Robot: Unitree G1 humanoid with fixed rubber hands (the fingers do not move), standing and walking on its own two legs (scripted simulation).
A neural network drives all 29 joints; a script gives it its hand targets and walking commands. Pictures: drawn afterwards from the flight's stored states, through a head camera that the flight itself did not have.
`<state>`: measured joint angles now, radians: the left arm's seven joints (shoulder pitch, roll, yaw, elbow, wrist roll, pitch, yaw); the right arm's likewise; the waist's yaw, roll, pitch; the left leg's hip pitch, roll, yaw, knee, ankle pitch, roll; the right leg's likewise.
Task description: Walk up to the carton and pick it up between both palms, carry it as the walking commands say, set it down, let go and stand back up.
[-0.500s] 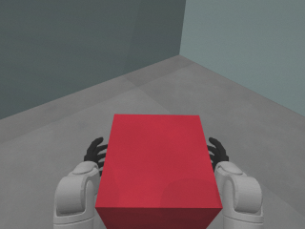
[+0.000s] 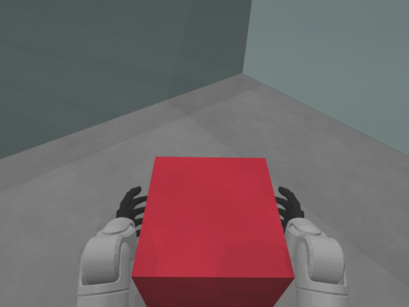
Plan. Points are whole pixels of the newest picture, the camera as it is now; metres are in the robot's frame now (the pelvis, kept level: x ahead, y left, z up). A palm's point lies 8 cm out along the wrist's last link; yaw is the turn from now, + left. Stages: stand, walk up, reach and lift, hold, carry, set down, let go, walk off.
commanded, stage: carry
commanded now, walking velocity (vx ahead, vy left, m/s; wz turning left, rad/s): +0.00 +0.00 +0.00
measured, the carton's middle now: (209, 246) +0.27 +0.00 +0.00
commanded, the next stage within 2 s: none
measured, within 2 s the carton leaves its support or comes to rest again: neither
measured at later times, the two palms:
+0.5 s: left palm (128, 240) +0.25 +0.14 +0.06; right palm (296, 238) +0.25 -0.16 +0.06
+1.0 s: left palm (133, 243) +0.25 +0.13 +0.06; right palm (300, 241) +0.25 -0.17 +0.06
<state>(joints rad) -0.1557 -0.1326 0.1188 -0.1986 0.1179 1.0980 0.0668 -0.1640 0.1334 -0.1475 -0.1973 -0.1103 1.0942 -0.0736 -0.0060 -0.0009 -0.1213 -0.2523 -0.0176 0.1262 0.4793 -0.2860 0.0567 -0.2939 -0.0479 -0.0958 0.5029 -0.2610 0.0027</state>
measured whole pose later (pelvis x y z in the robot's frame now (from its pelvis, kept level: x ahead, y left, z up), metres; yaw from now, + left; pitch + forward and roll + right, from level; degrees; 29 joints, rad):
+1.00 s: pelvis -0.03 -0.02 +0.00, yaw +1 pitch +3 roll +0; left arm -0.14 -0.13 0.12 -0.03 0.13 0.86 0.05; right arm -0.14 0.13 -0.15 -0.04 -0.13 0.87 -0.05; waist 0.00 0.01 -0.11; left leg -0.29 0.00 0.11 0.49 -0.25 0.04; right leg -0.32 -0.03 -0.12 0.50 -0.23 -0.03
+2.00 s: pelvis -0.09 -0.03 -0.01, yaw -25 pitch +4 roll -2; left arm -0.18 -0.14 0.11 -0.38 0.08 1.21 0.09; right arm -0.15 0.13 -0.12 -0.39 -0.11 1.18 -0.07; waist 0.01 0.02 -0.08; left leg -0.33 0.25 0.27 0.64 -0.34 -0.06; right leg -0.39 -0.02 -0.12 0.69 -0.36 0.04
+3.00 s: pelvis -0.21 -0.01 +0.00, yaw -60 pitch +4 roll +1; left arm -0.13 -0.13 0.09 -0.41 0.09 1.18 0.07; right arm -0.13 0.13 -0.11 -0.42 -0.09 1.18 -0.09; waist -0.03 0.01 -0.02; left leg -0.55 0.08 0.04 1.06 -0.46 -0.12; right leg -0.39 0.04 -0.01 0.52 -0.20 -0.07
